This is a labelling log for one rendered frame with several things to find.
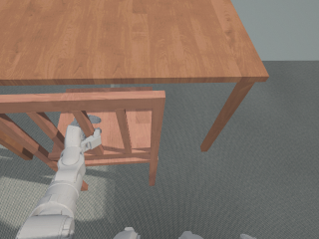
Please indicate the left robot upper arm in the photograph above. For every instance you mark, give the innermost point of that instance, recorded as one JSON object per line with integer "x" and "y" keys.
{"x": 48, "y": 227}

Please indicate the chair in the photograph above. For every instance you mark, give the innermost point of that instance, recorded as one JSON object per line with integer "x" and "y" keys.
{"x": 131, "y": 121}

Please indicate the left robot hand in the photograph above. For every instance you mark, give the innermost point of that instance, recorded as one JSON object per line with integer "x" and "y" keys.
{"x": 75, "y": 136}

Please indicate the table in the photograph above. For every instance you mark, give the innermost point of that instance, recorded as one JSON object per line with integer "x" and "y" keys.
{"x": 123, "y": 42}

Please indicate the robot left shin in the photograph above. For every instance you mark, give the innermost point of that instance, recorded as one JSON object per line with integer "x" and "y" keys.
{"x": 129, "y": 229}

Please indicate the robot right shin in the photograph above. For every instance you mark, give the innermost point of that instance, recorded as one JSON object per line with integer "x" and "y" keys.
{"x": 186, "y": 232}

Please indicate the robot shin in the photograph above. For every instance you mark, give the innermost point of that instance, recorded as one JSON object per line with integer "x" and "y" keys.
{"x": 186, "y": 232}
{"x": 129, "y": 229}

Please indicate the left robot forearm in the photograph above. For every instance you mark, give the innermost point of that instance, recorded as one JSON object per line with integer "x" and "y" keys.
{"x": 64, "y": 190}

